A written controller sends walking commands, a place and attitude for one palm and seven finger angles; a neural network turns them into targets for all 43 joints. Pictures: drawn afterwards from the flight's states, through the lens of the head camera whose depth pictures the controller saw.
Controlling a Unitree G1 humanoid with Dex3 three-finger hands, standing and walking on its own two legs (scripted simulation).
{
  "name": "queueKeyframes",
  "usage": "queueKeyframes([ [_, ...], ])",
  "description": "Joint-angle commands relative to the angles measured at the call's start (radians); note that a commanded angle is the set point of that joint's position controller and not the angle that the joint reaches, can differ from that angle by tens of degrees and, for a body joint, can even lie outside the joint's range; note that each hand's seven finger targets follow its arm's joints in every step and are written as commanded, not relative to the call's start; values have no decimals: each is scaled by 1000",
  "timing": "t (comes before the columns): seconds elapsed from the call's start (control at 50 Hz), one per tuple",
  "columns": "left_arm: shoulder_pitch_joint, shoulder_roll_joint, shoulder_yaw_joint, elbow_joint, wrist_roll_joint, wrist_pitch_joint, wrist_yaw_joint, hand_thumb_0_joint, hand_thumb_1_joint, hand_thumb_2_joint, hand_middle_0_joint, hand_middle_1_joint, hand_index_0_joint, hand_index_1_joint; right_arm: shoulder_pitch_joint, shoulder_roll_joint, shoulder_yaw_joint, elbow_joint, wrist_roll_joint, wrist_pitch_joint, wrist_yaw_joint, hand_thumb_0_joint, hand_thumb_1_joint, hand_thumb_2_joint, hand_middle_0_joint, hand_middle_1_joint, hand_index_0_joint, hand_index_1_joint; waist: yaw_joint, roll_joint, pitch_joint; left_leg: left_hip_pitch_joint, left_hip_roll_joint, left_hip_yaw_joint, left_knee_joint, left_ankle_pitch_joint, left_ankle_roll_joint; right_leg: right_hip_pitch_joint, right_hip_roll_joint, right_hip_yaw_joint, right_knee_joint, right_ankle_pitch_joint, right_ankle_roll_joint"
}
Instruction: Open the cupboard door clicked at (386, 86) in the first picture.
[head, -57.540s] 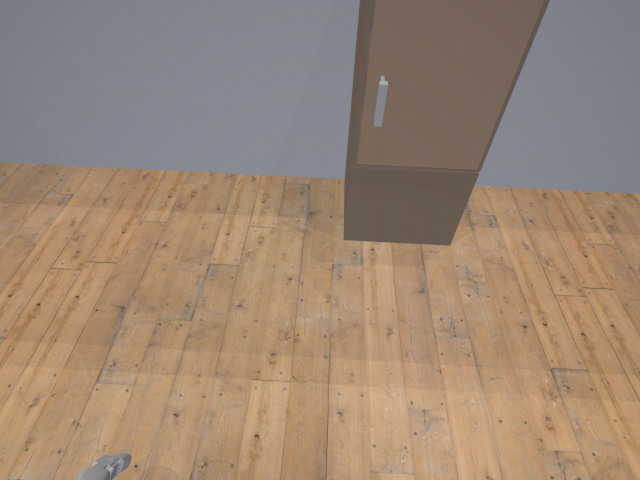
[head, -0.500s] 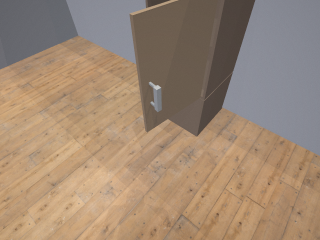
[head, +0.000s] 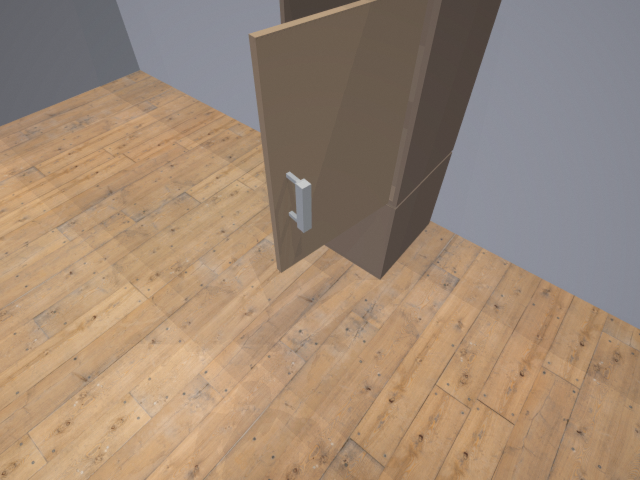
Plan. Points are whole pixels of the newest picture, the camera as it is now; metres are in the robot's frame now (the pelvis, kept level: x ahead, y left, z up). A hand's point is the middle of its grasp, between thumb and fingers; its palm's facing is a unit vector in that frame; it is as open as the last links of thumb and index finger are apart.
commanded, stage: look to check the result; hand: left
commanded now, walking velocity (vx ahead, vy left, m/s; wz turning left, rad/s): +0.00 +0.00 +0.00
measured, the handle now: (297, 201) +0.67 +0.09 -0.10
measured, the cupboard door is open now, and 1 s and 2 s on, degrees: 80 80 80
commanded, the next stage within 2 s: stand and wait in 0.48 s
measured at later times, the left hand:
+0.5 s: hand out of the picture +0.06 +0.20 -0.17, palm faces +0.01 -0.96 -0.28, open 7.3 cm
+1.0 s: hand out of the picture +0.07 +0.19 -0.16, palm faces +0.01 -0.95 -0.30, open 7.3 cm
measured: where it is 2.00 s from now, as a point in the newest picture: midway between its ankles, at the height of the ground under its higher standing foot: outside the picture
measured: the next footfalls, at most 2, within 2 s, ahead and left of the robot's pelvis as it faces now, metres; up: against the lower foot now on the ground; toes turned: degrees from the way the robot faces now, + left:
none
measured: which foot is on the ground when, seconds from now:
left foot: down 0.00-1.00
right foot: down 0.00-1.00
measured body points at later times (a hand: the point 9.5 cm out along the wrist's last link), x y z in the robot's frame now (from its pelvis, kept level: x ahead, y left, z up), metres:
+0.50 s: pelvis +0.02 -0.01 +0.00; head +0.04 -0.02 +0.45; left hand +0.06 +0.25 -0.15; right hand +0.05 -0.27 -0.16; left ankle -0.03 +0.08 -0.75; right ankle +0.02 -0.08 -0.75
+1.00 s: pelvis +0.02 -0.03 +0.00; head +0.04 -0.04 +0.45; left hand +0.07 +0.24 -0.14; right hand +0.05 -0.29 -0.16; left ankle -0.03 +0.08 -0.75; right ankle +0.02 -0.08 -0.75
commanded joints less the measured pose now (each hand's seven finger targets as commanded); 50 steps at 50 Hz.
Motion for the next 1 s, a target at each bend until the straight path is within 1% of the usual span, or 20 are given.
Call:
queueKeyframes([
  [0.0, 35, 153, 24, -26, -6, -12, 7, 0, 900, 900, -200, -300, -200, -300, 39, -129, -20, -31, 5, -10, -10, 0, -900, -900, 200, 300, 200, 300, 4, 13, -18, -72, 158, -143, -84, 138, -11, 78, -146, 151, -53, 95, -6],
  [0.02, 31, 156, 24, -25, -6, -11, 8, 0, 900, 900, -200, -300, -200, -300, 35, -130, -21, -30, 5, -10, -10, 0, -900, -900, 200, 300, 200, 300, 2, 20, -19, -64, 157, -145, -82, 155, -11, 77, -146, 150, -49, 111, -8],
  [0.06, 27, 160, 25, -29, -6, -13, 8, 0, 900, 900, -200, -300, -200, -300, 35, -134, -21, -31, 6, -10, -11, 0, -900, -900, 200, 300, 200, 300, 0, 9, -27, -56, 160, -142, -77, 173, -11, 82, -148, 146, -48, 133, -8],
  [0.08, 26, 161, 24, -28, -6, -13, 8, 0, 900, 900, -200, -300, -200, -300, 31, -136, -21, -30, 6, -10, -12, 0, -900, -900, 200, 300, 200, 300, 1, 17, -27, -51, 160, -142, -77, 191, -12, 84, -148, 147, -45, 152, -10],
  [0.12, 25, 165, 25, -29, -7, -15, 9, 0, 900, 900, -200, -300, -200, -300, 30, -140, -22, -31, 6, -9, -12, 0, -900, -900, 200, 300, 200, 300, 0, 9, -36, -39, 161, -140, -74, 196, -13, 88, -148, 149, -47, 165, -10],
  [0.2, 17, 174, 23, -30, -7, -14, 9, 0, 900, 900, -200, -300, -200, -300, 26, -149, -22, -31, 7, -7, -12, 0, -900, -900, 200, 300, 200, 300, -1, -4, -27, -38, 163, -139, -77, 198, -14, 89, -147, 149, -47, 173, -9],
  [0.26, 15, 184, 25, -32, -7, -16, 10, 0, 900, 900, -200, -300, -200, -300, 19, -154, -24, -32, 8, -7, -11, 0, -900, -900, 200, 300, 200, 300, -1, -14, -41, -23, 163, -136, -73, 206, -13, 96, -153, 148, -50, 195, -10],
  [0.28, 14, 184, 24, -31, -7, -16, 9, 0, 900, 900, -200, -300, -200, -300, 14, -158, -24, -32, 7, -6, -12, 0, -900, -900, 200, 300, 200, 300, -1, -3, -40, -21, 162, -134, -73, 204, -14, 94, -152, 151, -51, 197, -10],
  [0.32, 9, 189, 24, -32, -7, -16, 9, 0, 900, 900, -200, -300, -200, -300, 10, -161, -24, -33, 7, -6, -11, 0, -900, -900, 200, 300, 200, 300, -2, -2, -35, -20, 163, -135, -78, 195, -15, 92, -150, 154, -56, 187, -10],
  [0.34, 8, 194, 27, -34, -6, -17, 9, 0, 900, 900, -200, -300, -200, -300, 6, -165, -25, -34, 9, -5, -10, 0, -900, -900, 200, 300, 200, 300, 0, -9, -38, -16, 163, -133, -76, 198, -14, 91, -150, 153, -57, 193, -10],
  [0.46, -3, 205, 27, -36, -7, -19, 9, 0, 900, 900, -200, -300, -200, -300, -7, -173, -24, -35, 7, -6, -10, 0, -900, -900, 200, 300, 200, 300, -1, 3, -42, -9, 165, -132, -77, 218, -17, 105, -154, 156, -58, 226, -12],
  [0.5, -6, 208, 28, -36, -7, -20, 9, 0, 900, 900, -200, -300, -200, -300, -9, -174, -24, -34, 7, -6, -10, 0, -900, -900, 200, 300, 200, 300, 0, 13, -40, -13, 165, -131, -82, 215, -20, 111, -156, 155, -61, 229, -12],
  [0.54, -9, 211, 30, -39, -6, -21, 9, 0, 900, 900, -200, -300, -200, -300, -16, -181, -26, -39, 8, -5, -10, 0, -900, -900, 200, 300, 200, 300, 1, -9, -41, -7, 165, -132, -78, 206, -18, 106, -153, 157, -66, 224, -11],
  [0.6, -17, 214, 28, -38, -7, -20, 8, 0, 900, 900, -200, -300, -200, -300, -19, -183, -25, -35, 6, -3, -8, 0, -900, -900, 200, 300, 200, 300, 0, 8, -22, -20, 163, -130, -88, 169, -20, 106, -156, 164, -81, 191, -9],
  [0.72, -26, 221, 29, -40, -8, -20, 7, 0, 900, 900, -200, -300, -200, -300, -21, -188, -25, -38, 5, -1, -6, 0, -900, -900, 200, 300, 200, 300, -1, 16, -27, -22, 162, -128, -89, 148, -23, 112, -156, 171, -93, 172, -8],
  [0.74, -27, 224, 31, -41, -7, -21, 7, 0, 900, 900, -200, -300, -200, -300, -23, -191, -25, -40, 7, -1, -6, 0, -900, -900, 200, 300, 200, 300, 2, 8, -27, -21, 161, -129, -87, 148, -22, 110, -155, 169, -95, 168, -7],
  [0.82, -31, 230, 31, -42, -9, -23, 7, 0, 900, 900, -200, -300, -200, -300, -18, -198, -26, -41, 6, -2, -7, 0, -900, -900, 200, 300, 200, 300, -1, 6, -50, -14, 162, -125, -84, 160, -24, 133, -161, 171, -93, 213, -6],
  [0.86, -30, 231, 30, -42, -9, -23, 9, 0, 900, 900, -200, -300, -200, -300, -20, -198, -27, -42, 7, 0, -7, 0, -900, -900, 200, 300, 200, 300, -1, 7, -45, -11, 161, -124, -80, 153, -23, 126, -162, 173, -96, 209, -2],
  [0.96, -35, 239, 35, -44, -9, -24, 11, 0, 900, 900, -200, -300, -200, -300, -10, -201, -30, -41, 8, 2, -8, 0, -900, -900, 200, 300, 200, 300, -2, -17, -40, -21, 161, -116, -76, 138, -25, 136, -162, 177, -104, 225, 10],
  [0.98, -37, 240, 35, -45, -9, -24, 10, 0, 900, 900, -200, -300, -200, -300, -7, -201, -30, -42, 7, 2, -7, 0, -900, -900, 200, 300, 200, 300, -2, -10, -45, -22, 158, -118, -78, 137, -25, 144, -162, 180, -103, 225, 9],
])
